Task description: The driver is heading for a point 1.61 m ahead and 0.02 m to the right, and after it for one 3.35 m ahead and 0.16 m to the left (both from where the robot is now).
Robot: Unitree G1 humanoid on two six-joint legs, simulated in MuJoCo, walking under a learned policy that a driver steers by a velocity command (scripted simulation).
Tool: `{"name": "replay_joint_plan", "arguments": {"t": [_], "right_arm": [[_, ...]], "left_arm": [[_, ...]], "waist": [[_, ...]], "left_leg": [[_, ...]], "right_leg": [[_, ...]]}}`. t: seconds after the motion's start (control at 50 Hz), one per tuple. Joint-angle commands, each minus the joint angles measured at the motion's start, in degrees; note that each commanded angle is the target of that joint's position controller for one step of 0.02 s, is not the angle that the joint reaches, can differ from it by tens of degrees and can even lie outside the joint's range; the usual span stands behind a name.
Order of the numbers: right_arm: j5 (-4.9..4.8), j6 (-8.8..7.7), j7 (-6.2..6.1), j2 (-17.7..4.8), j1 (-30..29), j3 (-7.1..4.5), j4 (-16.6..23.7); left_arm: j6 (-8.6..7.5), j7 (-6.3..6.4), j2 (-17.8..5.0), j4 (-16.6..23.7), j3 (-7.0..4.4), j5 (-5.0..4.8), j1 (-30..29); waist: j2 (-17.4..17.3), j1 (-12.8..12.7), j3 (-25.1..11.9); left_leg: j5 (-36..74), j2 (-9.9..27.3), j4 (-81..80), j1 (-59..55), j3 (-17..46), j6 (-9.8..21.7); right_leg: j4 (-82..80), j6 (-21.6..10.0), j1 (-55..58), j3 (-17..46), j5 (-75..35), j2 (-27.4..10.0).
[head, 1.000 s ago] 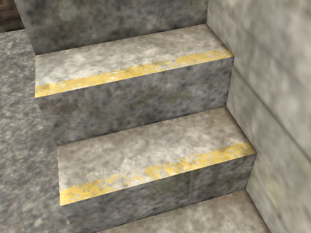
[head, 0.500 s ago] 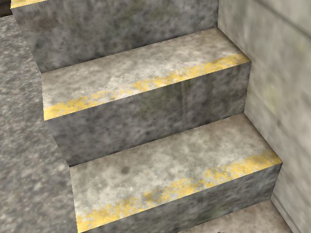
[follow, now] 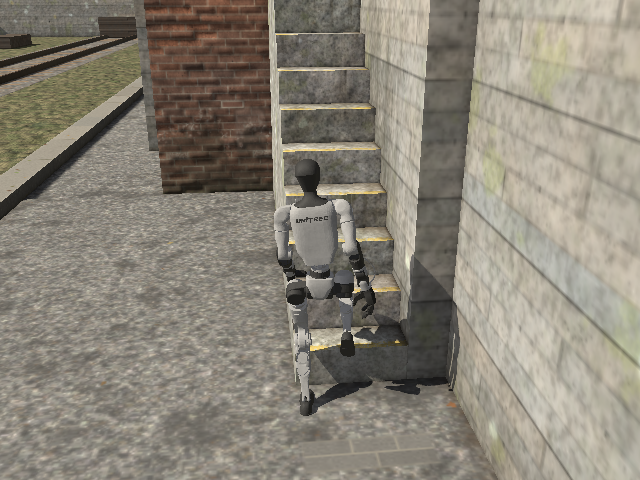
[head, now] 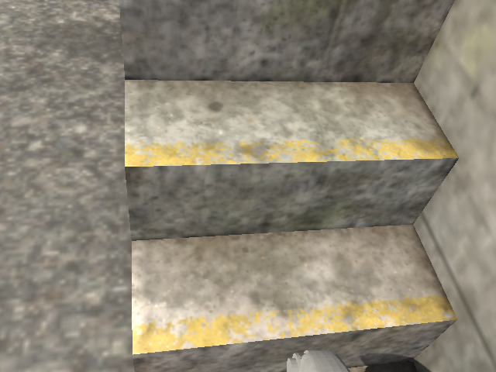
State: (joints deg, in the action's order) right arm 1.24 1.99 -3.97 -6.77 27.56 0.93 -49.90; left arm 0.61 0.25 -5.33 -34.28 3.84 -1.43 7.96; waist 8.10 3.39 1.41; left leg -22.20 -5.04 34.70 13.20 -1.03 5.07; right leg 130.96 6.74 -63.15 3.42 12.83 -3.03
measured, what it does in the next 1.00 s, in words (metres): steps to the right: right foot 0.20 m higher, then left foot 0.20 m lower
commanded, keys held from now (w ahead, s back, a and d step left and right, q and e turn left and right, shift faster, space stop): w+q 0.20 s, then w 0.80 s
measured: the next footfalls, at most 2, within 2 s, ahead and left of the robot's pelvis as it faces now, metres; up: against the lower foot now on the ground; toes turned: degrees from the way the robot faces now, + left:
right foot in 0.36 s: +0.13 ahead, -0.23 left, +0.20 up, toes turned +1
left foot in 0.78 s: +0.02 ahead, -0.10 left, +0.00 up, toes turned +15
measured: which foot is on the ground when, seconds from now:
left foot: down 0.00-0.44, up 0.46-0.76, down 0.78-1.00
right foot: up 0.00-0.34, down 0.36-0.74, up 0.76-1.00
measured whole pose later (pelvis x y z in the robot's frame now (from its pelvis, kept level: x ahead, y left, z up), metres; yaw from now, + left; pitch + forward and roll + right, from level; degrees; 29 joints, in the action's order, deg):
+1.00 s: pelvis -0.04 -0.17 +0.00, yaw +10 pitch -2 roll +0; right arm 1.6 2.6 -6.3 -7.7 28.1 1.0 -44.2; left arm 2.7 1.2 -1.7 -37.7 4.0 -1.0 2.0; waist 0.6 11.3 3.7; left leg -17.7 -3.5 36.0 17.4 -6.6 7.6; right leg 99.5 6.6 -43.9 2.0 3.3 -5.0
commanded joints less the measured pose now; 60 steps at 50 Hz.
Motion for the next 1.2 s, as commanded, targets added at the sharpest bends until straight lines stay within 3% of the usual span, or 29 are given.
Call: {"name": "replay_joint_plan", "arguments": {"t": [0.02,0.18,0.22,0.32,0.34,0.38,0.42,0.44,0.46,0.48,0.52,0.56,0.64,0.72,0.76,0.8,0.82,0.84,0.86,0.88,0.9,0.94,1.06,1.1,1.12,1.14,1.16,1.18,1.2], "right_arm": [[0.06,-0.98,-1.12,-8.58,0.87,-2.40,6.73],[-1.23,-1.17,-1.54,-7.93,7.22,-3.71,7.32],[-2.04,-0.26,-1.54,-7.01,3.57,-3.17,6.88],[-2.43,0.96,-1.12,-12.06,-6.79,-4.37,9.81],[-4.40,1.59,-1.56,-13.60,-3.39,-5.18,8.84],[-4.54,1.93,-2.69,-14.86,-3.18,-5.78,8.94],[-3.81,2.03,-2.09,-12.27,1.11,-5.20,6.69],[-2.88,0.89,-0.84,-13.26,-3.45,-5.15,7.79],[-3.99,-0.55,1.56,-7.53,-8.00,-4.71,9.95],[-6.39,-1.48,2.59,-3.75,0.29,-5.03,9.44],[-3.02,-0.17,2.02,-9.24,5.49,-6.46,8.04],[0.27,1.22,1.51,-12.17,15.06,-6.39,3.56],[-0.86,2.01,0.43,-9.16,8.47,-4.41,7.59],[0.43,2.21,2.07,-0.79,18.16,-1.94,2.80],[1.55,2.09,3.68,4.33,16.08,0.34,-0.55],[4.87,-0.62,4.09,0.30,8.82,2.43,1.99],[3.00,-1.77,3.15,-8.02,6.00,0.30,5.00],[-0.87,-0.80,2.45,-12.53,9.62,-1.69,4.58],[-2.41,-1.20,-0.14,-24.32,0.41,-4.57,8.44],[-0.56,-0.43,-1.43,-18.53,-3.39,-3.79,9.00],[1.87,-0.67,-1.93,-14.56,-1.33,-2.71,10.47],[1.12,-0.85,-2.45,-10.49,2.97,-1.61,9.95],[0.13,1.52,-4.01,-9.21,-1.68,-2.65,13.03],[-1.39,1.88,-3.74,-5.61,-4.81,-1.94,13.36],[-2.07,1.43,-2.87,-2.88,-3.76,-1.63,14.23],[-1.69,0.65,-2.18,-0.98,-3.60,-1.38,15.74],[-2.97,0.63,-1.90,-2.66,6.33,-3.04,10.69],[-2.33,1.06,-1.07,-8.56,6.42,-5.11,8.66],[-2.91,0.63,0.04,-10.26,-1.28,-6.04,11.56]], "left_arm": [[-0.28,1.14,-1.04,8.87,-1.66,0.76,-13.20],[-2.62,0.31,-0.64,7.52,-1.96,0.31,-8.11],[-3.53,0.55,-0.02,8.41,-1.49,0.08,-7.82],[-4.11,1.52,-2.50,8.25,-1.35,1.24,-2.89],[-3.69,2.15,-0.98,12.13,-0.67,1.22,-9.14],[-3.92,1.85,-2.97,11.38,-0.69,0.55,-8.04],[-5.20,1.71,-11.50,8.96,-4.32,1.33,-1.95],[-4.91,1.84,-15.63,4.47,-6.27,1.02,14.81],[-3.81,1.72,-18.16,-6.07,-7.64,1.54,28.44],[-4.99,-0.24,-19.93,-6.01,-7.77,5.05,17.29],[-5.91,-1.56,-5.39,-3.75,-4.85,3.80,-4.79],[-7.00,-0.73,-2.79,-3.81,-3.88,3.45,-15.68],[-7.77,0.23,-4.63,-1.65,-4.44,2.94,-13.40],[-5.44,-0.05,-1.46,5.81,-1.74,1.24,-23.03],[-4.69,-0.64,5.32,6.76,1.04,-0.97,-20.60],[-4.36,-1.81,12.82,8.95,2.22,-3.01,-18.58],[-4.59,-2.29,8.89,7.34,1.43,-2.22,-3.30],[-5.04,-2.68,3.19,4.42,-0.26,-0.77,3.32],[-3.72,-1.19,-0.27,11.02,0.39,-2.22,-3.17],[-2.00,0.07,-6.01,10.32,-1.77,-0.43,-15.37],[-0.55,0.96,-10.05,10.96,-4.07,-0.40,-21.42],[1.53,1.88,-8.07,7.60,-4.99,1.15,-18.26],[0.08,1.72,-1.54,0.37,-3.69,-1.33,-14.16],[-1.78,1.00,-1.52,-5.28,-4.08,-0.21,-4.09],[-2.85,0.17,-1.53,-8.64,-3.77,2.51,-1.43],[-3.74,-0.56,-0.37,-11.44,-2.73,4.66,4.30],[-4.86,-0.24,-7.40,-11.72,-4.98,5.93,8.10],[-6.03,-0.11,-9.32,-11.85,-6.14,4.42,8.27],[-5.49,0.72,-11.36,-11.65,-7.06,3.35,3.71]], "waist": [[-15.05,0.50,3.38],[-14.56,0.49,4.59],[-20.82,-0.99,5.48],[-15.11,-4.69,1.31],[-18.60,-2.47,2.04],[-18.22,-2.56,0.86],[-5.68,-5.33,-7.69],[1.02,-13.46,-17.64],[21.01,-14.20,-23.34],[25.76,-1.78,-23.68],[14.09,7.88,-12.43],[-5.76,16.01,-7.87],[-5.04,10.00,-0.69],[-3.87,12.06,-2.55],[-15.76,7.49,0.45],[-16.95,0.70,-1.23],[-12.76,-8.34,-1.30],[-6.71,-8.87,-0.87],[-16.10,-12.31,3.35],[-5.28,-5.75,0.98],[-3.62,-0.65,0.64],[-7.85,3.15,0.39],[-17.72,2.52,-1.20],[-14.56,-1.76,1.79],[-6.89,0.71,2.41],[3.57,1.08,-0.88],[15.55,0.18,-4.61],[6.58,-0.76,-2.48],[1.18,-1.12,3.87]], "left_leg": [[0.95,16.20,-19.85,-8.40,31.61,8.01],[7.58,19.41,-20.45,-17.14,30.11,9.83],[11.44,18.18,-19.42,-15.09,27.35,10.66],[10.96,15.54,-22.77,0.53,18.36,4.92],[4.18,17.55,-26.49,-1.00,22.28,6.85],[-0.41,19.63,-28.64,-2.35,20.48,5.44],[38.56,13.02,-6.61,-3.91,13.32,-0.64],[44.04,11.88,15.88,2.78,10.04,-5.36],[12.19,2.18,37.75,15.50,9.39,-6.06],[0.53,-8.55,60.86,20.81,18.12,-7.32],[-4.52,-3.98,73.64,23.16,4.98,-6.59],[7.95,-4.82,74.28,9.20,-7.00,-7.16],[2.41,3.17,48.17,17.80,4.78,-4.64],[29.64,6.94,-3.24,-2.96,-7.13,1.06],[42.16,7.52,-13.17,-6.62,-10.60,4.40],[54.86,12.47,-0.93,-1.64,6.17,4.20],[39.23,21.65,-10.05,3.64,27.14,7.44],[24.71,23.57,-12.77,-3.59,29.93,7.08],[-10.39,32.14,-24.08,-3.15,43.07,9.66],[-27.11,27.59,-26.27,1.53,46.25,9.89],[-22.41,25.10,-26.32,4.53,44.50,11.01],[-14.24,19.98,-22.18,3.99,33.85,13.27],[-2.10,14.27,-19.51,-4.48,14.06,10.20],[4.40,13.46,-10.68,-6.40,12.37,7.05],[14.54,9.57,0.72,-4.86,7.96,4.50],[0.84,6.35,16.55,8.90,6.90,1.35],[-10.37,1.49,32.08,13.03,8.28,-3.08],[-12.05,0.40,47.73,16.97,12.33,-6.56],[-10.08,-0.09,57.61,24.69,12.20,-8.88]], "right_leg": [[-4.83,3.51,-12.29,-2.10,-3.68,-0.39],[1.15,0.35,-18.13,-0.77,6.91,-0.12],[3.40,-0.80,-18.80,-0.93,11.14,-0.25],[-25.53,-2.52,7.34,-2.20,-0.59,-5.01],[-33.39,-2.90,5.29,-3.17,8.47,-5.79],[-48.99,-4.97,13.83,-3.35,18.06,-5.67],[-72.47,-10.09,37.85,-0.19,19.67,-1.97],[-86.16,-15.72,57.60,15.06,19.85,-11.18],[-95.47,-18.60,66.70,30.60,19.28,-15.52],[-103.34,-18.05,57.95,39.69,9.81,-19.90],[-86.56,-11.80,37.64,11.48,0.74,-13.77],[-77.14,-6.20,20.20,-3.56,5.85,-6.43],[-72.15,-9.66,24.20,2.45,11.60,-8.94],[-59.03,-9.85,15.47,-6.62,6.02,-6.20],[-31.52,-9.79,7.52,-13.05,27.72,0.95],[24.33,-8.57,-5.23,-1.02,21.98,11.63],[23.44,-9.60,-6.31,10.02,13.59,8.95],[22.41,-8.87,-11.14,9.31,12.47,8.36],[0.41,-6.44,-15.33,14.97,8.43,-1.21],[-5.24,-3.83,-9.41,6.97,-2.97,-3.69],[-10.92,-1.63,-2.21,3.44,-10.82,-2.81],[-21.54,1.41,9.22,-0.43,-14.65,-2.20],[-82.88,-1.56,36.52,-9.35,16.49,1.02],[-109.27,-4.48,42.96,-10.79,9.86,0.75],[-114.97,-4.56,45.23,-8.30,2.72,0.38],[-108.53,-7.13,53.97,2.05,-26.88,-5.52],[-110.69,-21.77,50.38,22.60,-34.38,-22.15],[-115.54,-28.89,47.25,26.75,-20.26,-25.34],[-117.04,-26.95,46.83,22.74,-7.73,-22.15]]}}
